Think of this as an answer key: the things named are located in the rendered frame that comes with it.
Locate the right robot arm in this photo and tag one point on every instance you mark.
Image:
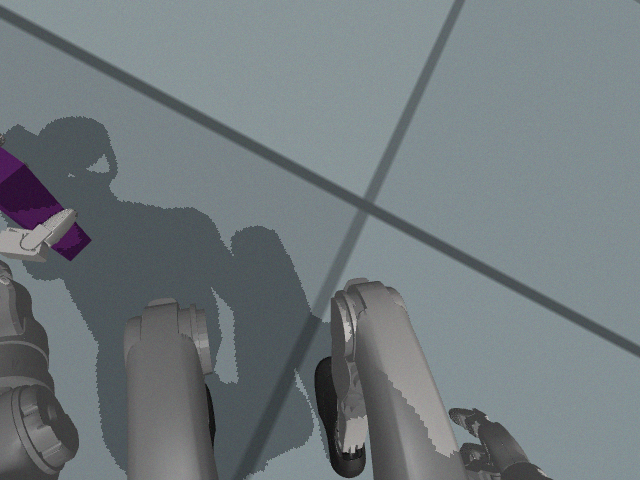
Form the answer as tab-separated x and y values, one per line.
524	471

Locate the left robot arm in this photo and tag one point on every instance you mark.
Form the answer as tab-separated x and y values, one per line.
37	438

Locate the right robot foot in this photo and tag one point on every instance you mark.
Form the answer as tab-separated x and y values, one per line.
344	464

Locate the right robot hand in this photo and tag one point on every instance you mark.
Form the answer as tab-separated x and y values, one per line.
498	449

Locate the left robot hand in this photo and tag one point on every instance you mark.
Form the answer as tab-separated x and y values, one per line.
33	245

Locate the carton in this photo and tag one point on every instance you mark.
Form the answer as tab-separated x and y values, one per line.
25	200

